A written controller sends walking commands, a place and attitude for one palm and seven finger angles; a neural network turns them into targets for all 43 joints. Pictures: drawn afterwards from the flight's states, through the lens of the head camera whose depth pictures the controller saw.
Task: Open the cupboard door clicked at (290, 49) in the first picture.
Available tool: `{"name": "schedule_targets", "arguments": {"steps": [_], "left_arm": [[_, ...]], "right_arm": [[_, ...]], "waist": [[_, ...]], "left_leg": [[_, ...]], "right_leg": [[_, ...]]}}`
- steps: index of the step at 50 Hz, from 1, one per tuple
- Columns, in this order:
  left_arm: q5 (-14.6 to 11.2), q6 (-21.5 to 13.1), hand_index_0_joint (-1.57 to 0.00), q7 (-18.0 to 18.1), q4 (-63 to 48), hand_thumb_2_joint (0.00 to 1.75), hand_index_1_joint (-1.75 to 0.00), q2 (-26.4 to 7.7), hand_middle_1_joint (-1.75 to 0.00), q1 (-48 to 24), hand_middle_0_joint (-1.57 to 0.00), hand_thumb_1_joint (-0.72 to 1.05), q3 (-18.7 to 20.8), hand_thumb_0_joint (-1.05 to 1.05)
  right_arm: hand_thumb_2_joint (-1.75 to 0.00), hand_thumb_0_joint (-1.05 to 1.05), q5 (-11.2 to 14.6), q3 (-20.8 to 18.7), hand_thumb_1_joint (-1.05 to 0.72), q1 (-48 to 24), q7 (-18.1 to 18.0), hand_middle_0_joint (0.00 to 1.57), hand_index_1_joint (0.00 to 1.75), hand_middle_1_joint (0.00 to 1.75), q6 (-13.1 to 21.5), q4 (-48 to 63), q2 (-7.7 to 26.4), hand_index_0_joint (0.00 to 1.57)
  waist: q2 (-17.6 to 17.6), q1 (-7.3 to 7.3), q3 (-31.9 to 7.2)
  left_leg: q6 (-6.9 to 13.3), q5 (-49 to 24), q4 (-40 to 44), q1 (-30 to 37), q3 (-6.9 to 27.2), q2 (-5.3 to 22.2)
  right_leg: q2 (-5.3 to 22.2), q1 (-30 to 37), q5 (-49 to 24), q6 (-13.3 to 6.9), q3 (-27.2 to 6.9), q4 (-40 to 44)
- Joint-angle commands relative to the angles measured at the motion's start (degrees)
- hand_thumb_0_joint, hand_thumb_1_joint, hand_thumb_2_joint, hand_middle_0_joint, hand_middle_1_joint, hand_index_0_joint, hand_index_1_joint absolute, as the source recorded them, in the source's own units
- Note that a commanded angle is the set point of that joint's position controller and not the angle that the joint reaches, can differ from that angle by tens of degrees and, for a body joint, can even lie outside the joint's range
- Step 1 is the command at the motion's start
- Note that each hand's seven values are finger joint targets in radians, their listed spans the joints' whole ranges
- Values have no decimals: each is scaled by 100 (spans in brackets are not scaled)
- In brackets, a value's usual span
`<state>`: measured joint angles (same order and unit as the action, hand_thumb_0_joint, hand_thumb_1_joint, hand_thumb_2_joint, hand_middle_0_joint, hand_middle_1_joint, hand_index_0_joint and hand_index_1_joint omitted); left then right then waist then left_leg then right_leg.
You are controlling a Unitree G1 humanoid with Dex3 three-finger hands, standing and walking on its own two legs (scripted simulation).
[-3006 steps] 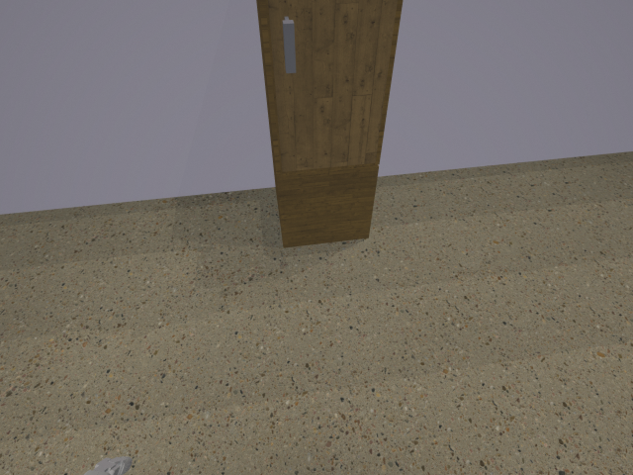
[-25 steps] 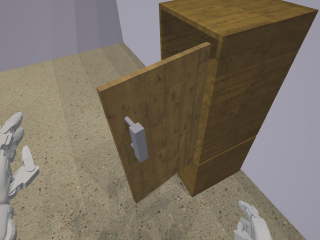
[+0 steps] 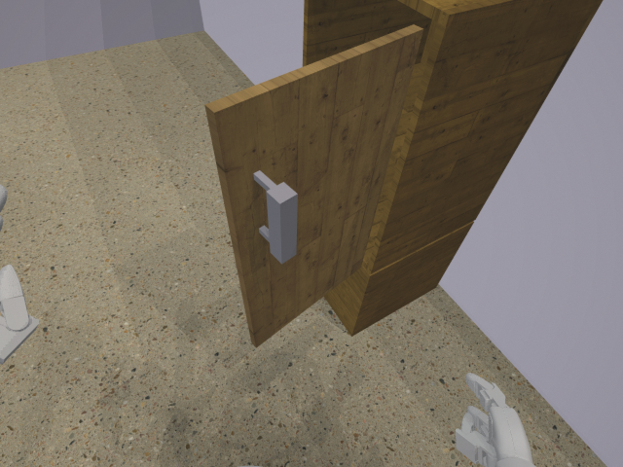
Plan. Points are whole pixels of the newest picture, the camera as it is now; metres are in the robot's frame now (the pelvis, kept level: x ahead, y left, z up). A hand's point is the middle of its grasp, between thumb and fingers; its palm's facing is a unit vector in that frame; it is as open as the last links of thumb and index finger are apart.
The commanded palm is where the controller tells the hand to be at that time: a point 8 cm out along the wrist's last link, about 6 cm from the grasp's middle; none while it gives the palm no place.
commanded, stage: step back with the hand held close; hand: left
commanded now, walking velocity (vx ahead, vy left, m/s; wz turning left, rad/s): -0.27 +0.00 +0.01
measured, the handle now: (272, 216) +0.40 +0.09 +0.09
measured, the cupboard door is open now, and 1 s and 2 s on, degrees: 100 100 100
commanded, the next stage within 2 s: stop stepping back and stand still in 0.58 s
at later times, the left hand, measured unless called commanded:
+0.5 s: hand out of the picture +0.11 +0.27 +0.19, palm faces +0.47 -0.75 -0.46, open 7.4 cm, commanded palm +0.05 +0.30 +0.19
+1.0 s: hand out of the picture +0.00 +0.22 +0.16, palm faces +0.37 -0.79 -0.49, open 7.4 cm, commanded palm -0.06 +0.26 +0.19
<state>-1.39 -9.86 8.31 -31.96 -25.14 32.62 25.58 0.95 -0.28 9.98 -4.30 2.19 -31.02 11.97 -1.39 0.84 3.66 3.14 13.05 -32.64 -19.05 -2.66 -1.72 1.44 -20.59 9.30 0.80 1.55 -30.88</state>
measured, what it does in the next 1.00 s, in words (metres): walks backwards: right foot, then left foot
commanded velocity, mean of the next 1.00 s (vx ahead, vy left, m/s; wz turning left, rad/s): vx -0.16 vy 0.02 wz -0.01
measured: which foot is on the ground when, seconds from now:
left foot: down 0.00-0.66, up 0.68-0.78, down 0.80-0.98, up 1.00-1.00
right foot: down 0.00-0.30, up 0.32-0.62, down 0.64-1.00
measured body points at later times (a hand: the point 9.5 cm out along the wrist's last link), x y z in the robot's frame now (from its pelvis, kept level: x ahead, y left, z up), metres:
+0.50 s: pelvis -0.09 +0.00 +0.00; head -0.06 +0.04 +0.45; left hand +0.08 +0.31 +0.21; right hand +0.07 -0.22 -0.07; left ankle +0.03 +0.09 -0.73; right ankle -0.18 -0.15 -0.66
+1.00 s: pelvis -0.20 -0.03 +0.00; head -0.21 -0.03 +0.45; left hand -0.02 +0.26 +0.19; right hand -0.05 -0.29 -0.07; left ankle -0.09 +0.06 -0.72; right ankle -0.22 -0.13 -0.73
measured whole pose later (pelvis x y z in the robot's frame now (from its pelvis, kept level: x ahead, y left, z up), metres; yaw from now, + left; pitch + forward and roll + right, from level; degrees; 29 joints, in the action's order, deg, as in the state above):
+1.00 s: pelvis -0.20 -0.03 +0.00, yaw -1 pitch -2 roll +0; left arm -2.8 -8.5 7.8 -26.3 -24.7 32.1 24.4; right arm 0.3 0.2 12.2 -4.1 6.2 -34.7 12.9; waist -0.2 -2.5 0.9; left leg 0.8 12.3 -32.5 -24.1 -0.3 -1.7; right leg -1.1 -11.8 19.0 -2.3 3.4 -32.2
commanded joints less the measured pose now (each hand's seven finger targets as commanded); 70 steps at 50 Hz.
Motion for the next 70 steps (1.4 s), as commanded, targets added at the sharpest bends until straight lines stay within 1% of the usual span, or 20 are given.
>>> {"name": "schedule_targets", "arguments": {"steps": [1,10,13,15,16,19,26,30,33,36,39,41,43,47,49,50,54,59,64,70], "left_arm": [[76,-405,-20,121,-984,90,-30,-724,-30,-243,-20,90,702,0],[14,-506,-20,200,-1110,90,-30,-764,-30,-747,-20,90,434,0],[-26,-504,-20,233,-1358,90,-30,-945,-30,-650,-20,90,627,0],[19,-605,-20,257,-1664,90,-30,-1000,-30,-491,-20,90,891,0],[124,-619,-20,281,-1703,90,-30,-1096,-30,-654,-20,90,989,0],[2,-614,-20,281,-1508,90,-30,-1078,-30,-467,-20,90,1021,0],[-174,-495,-20,186,-1388,90,-30,-585,-30,-273,-20,90,379,0],[-289,-656,-20,53,-1566,90,-30,-1018,-30,-324,-20,90,623,0],[-377,-868,-20,48,-1600,90,-30,-1736,-30,-253,-20,90,1263,0],[-256,-610,-20,-2,-1268,90,-30,-1378,-30,287,-20,90,1200,0],[-366,-301,-20,-23,-874,90,-30,-919,-30,417,-20,90,895,0],[-356,-332,-20,18,-819,90,-30,-979,-30,131,-20,90,785,0],[-286,-303,-20,78,-361,90,-30,-884,-30,-19,-20,90,720,0],[-151,-300,-20,71,-725,90,-30,-959,-30,52,-20,90,635,0],[-102,-331,-20,63,-992,90,-30,-1209,-30,-2,-20,90,760,0],[-108,-343,-20,69,-1024,90,-30,-992,-30,-198,-20,90,568,0],[8,-543,-20,76,-759,90,-30,-1016,-30,-885,-20,90,508,0],[81,-524,-20,231,-200,90,-30,-695,-30,-684,-20,90,319,0],[13,-601,-20,201,-768,90,-30,-1001,-30,-581,-20,90,621,0],[-9,-536,-20,151,-605,90,-30,-751,-30,-561,-20,90,469,0]], "right_arm": [[-90,0,-42,-322,-90,-412,-43,20,30,30,410,868,896,20],[-90,0,-99,-236,-90,-217,42,20,30,30,419,566,656,20],[-90,0,-79,-221,-90,-307,-19,20,30,30,371,663,753,20],[-90,0,-133,-273,-90,-454,-80,20,30,30,469,806,928,20],[-90,0,-194,-284,-90,-369,-58,20,30,30,578,748,689,20],[-90,0,-105,-425,-90,-368,37,20,30,30,736,579,710,20],[-90,0,-154,-314,-90,-207,133,20,30,30,946,155,739,20],[-90,0,-149,-275,-90,-225,168,20,30,30,824,151,635,20],[-90,0,-85,-151,-90,-649,41,20,30,30,768,362,508,20],[-90,0,27,-119,-90,-684,-59,20,30,30,712,566,421,20],[-90,0,-19,-105,-90,-546,-134,20,30,30,598,374,623,20],[-90,0,-57,-185,-90,-264,-103,20,30,30,749,348,835,20],[-90,0,-67,-216,-90,-200,-79,20,30,30,867,284,839,20],[-90,0,-90,-177,-90,-478,-46,20,30,30,722,513,782,20],[-90,0,-78,-293,-90,-519,15,20,30,30,562,518,752,20],[-90,0,-122,-296,-90,-469,-5,20,30,30,544,339,763,20],[-90,0,-157,-167,-90,-361,-53,20,30,30,647,212,650,20],[-90,0,-166,-207,-90,-113,-240,20,30,30,903,139,665,20],[-90,0,-135,-210,-90,-24,-99,20,30,30,913,192,716,20],[-90,0,-94,-170,-90,-219,12,20,30,30,936,248,735,20]], "waist": [[877,-23,-603],[-730,-169,-719],[148,-201,-660],[2495,-109,-694],[2417,-176,-671],[726,-84,-940],[1760,-129,-1354],[1121,-30,-1732],[-475,142,-1241],[-1128,64,-1404],[621,-275,-1285],[1491,-145,-1325],[1128,-96,-943],[848,-103,-636],[-1156,-39,-529],[-1132,-104,-68],[-112,-272,-295],[-56,-86,-511],[1203,-134,-1196],[807,-136,-532]], "left_leg": [[304,1841,1707,-2381,1209,1235],[-236,1221,-1664,450,327,147],[-137,1332,57,293,678,405],[483,3129,2486,-1958,2782,1913],[763,3086,2953,-2340,3171,2318],[649,1430,1929,-1001,2089,1981],[79,580,2303,753,1301,1381],[-331,-1364,1265,1525,687,1015],[-478,464,-1030,807,41,302],[-378,633,-1389,-586,134,198],[-214,-2347,423,1352,175,266],[295,-3251,1205,1607,1591,1344],[430,-1192,1744,910,2022,1544],[-141,1931,1709,-1008,927,648],[-445,1069,-1801,-429,350,-165],[-469,787,-2903,-773,452,-15],[-366,286,-2017,-778,254,487],[-88,596,702,513,-204,244],[337,-2000,948,1518,1107,1398],[11,-581,888,-56,503,1029]], "right_leg": [[-81,2217,-261,10,-279,-886],[1411,-1280,2209,-725,-1551,1734],[740,-1082,1914,-311,-646,793],[-414,623,1485,63,-42,-2331],[-549,710,1650,46,-366,-3971],[-459,-79,1771,43,-541,-3984],[-611,414,2189,-78,283,-651],[-198,836,662,-350,21,1675],[1363,82,-1800,-639,-798,1754],[1243,1501,-4355,-594,-302,440],[407,431,-2318,-16,297,-376],[-268,71,1575,65,59,-1144],[-308,228,2270,19,-124,-804],[-92,1707,1643,-258,9,645],[1655,-366,3948,-883,-2449,2553],[1912,-896,3676,-989,-2561,2690],[1321,-241,2169,-747,-1107,2029],[1039,394,1630,-697,-1000,1383],[-43,71,400,-37,193,-692],[24,1245,-144,-177,65,203]]}}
